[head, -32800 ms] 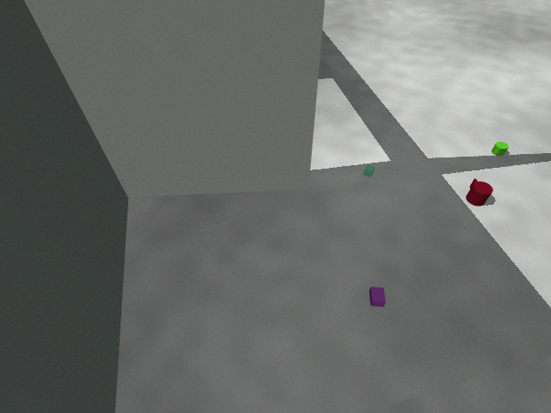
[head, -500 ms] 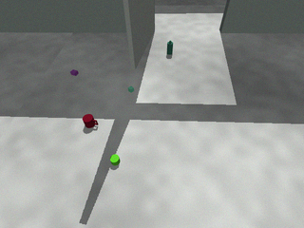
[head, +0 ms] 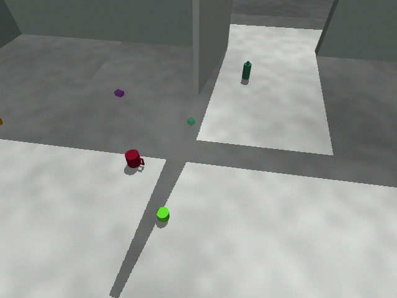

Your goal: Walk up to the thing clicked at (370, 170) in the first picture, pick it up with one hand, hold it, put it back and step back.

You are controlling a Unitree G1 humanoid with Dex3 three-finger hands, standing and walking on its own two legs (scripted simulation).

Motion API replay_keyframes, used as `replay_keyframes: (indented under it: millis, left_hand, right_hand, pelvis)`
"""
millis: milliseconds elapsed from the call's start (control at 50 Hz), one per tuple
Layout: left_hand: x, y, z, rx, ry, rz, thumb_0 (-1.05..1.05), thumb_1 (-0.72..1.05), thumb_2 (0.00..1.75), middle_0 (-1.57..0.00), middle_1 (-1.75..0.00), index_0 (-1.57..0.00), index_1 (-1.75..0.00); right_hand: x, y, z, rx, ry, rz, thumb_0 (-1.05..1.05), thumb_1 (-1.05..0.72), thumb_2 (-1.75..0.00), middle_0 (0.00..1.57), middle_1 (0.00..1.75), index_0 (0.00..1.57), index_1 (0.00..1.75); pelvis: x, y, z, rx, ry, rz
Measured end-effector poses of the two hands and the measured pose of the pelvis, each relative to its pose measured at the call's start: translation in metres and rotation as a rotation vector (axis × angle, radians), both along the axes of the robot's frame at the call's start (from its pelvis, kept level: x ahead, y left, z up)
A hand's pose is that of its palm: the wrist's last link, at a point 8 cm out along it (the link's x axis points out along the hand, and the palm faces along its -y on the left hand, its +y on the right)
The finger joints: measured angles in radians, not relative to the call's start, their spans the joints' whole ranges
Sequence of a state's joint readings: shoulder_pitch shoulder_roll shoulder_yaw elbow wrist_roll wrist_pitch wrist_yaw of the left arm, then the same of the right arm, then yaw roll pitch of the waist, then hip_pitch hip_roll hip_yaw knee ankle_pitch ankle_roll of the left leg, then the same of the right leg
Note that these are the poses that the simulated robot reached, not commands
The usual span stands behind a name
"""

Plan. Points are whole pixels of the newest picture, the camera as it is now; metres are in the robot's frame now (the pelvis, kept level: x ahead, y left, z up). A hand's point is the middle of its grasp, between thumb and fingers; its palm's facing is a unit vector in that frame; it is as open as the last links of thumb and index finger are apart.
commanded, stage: walk up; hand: left
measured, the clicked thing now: (191, 121) +1.42 +0.10 -0.75
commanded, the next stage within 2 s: none
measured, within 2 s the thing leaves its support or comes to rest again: neither
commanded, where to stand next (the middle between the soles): +1.04 -0.07 m, yaw -2 degrees
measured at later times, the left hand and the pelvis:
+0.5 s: hand (120, 217) +0.34 +0.24 -0.13, palm faces -0.08 -0.92 -0.39, open 7.4 cm; pelvis +0.21 -0.03 -0.02, yaw -2 degrees
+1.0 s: hand (125, 180) +0.48 +0.26 -0.16, palm faces -0.08 -0.93 -0.35, open 7.4 cm; pelvis +0.45 -0.02 -0.01, yaw -2 degrees
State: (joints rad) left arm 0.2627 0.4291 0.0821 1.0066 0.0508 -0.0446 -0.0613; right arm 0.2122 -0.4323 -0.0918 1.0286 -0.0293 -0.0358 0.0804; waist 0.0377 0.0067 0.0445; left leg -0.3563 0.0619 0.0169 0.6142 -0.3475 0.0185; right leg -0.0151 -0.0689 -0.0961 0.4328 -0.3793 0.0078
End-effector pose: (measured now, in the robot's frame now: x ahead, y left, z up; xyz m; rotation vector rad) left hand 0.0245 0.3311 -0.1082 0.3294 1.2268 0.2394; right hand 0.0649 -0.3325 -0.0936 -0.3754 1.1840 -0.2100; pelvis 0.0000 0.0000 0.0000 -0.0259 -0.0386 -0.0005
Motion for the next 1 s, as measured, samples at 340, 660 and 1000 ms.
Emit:
replay_keyframes:
  millis: [340,660,1000]
  left_hand:
    - [0.184,-0.005,0.013,-0.036,-0.033,-0.137,0.01,0.91,0.90,-0.20,-0.29,-0.20,-0.30]
    - [0.351,-0.072,0.036,0.007,-0.185,-0.126,0.00,0.90,0.90,-0.21,-0.30,-0.20,-0.30]
    - [0.456,-0.024,-0.017,-0.026,0.027,-0.075,0.01,0.90,0.90,-0.21,-0.30,-0.20,-0.30]
  right_hand:
    - [0.070,0.018,0.002,0.032,-0.008,-0.084,0.00,-0.90,-0.90,0.21,0.30,0.21,0.30]
    - [0.259,-0.028,-0.021,0.091,-0.044,-0.027,0.01,-0.90,-0.90,0.20,0.30,0.20,0.30]
    - [0.465,-0.004,0.009,-0.014,-0.148,0.027,0.00,-0.90,-0.90,0.20,0.30,0.20,0.30]
  pelvis:
    - [0.129,0.006,0.008,0.053,-0.018,-0.040]
    - [0.282,-0.045,0.005,0.031,-0.018,-0.040]
    - [0.452,-0.015,-0.010,0.017,-0.003,-0.040]
